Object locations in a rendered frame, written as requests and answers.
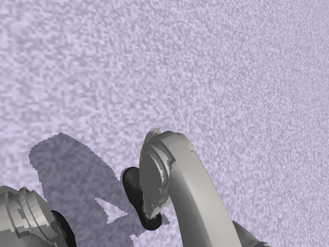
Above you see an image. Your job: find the left robot foot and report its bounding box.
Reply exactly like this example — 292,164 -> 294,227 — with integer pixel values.
51,210 -> 77,247

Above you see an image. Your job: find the right robot hand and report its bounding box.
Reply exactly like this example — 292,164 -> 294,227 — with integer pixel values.
232,221 -> 259,247

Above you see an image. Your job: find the right robot foot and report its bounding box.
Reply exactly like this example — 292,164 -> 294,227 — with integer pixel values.
122,167 -> 162,231

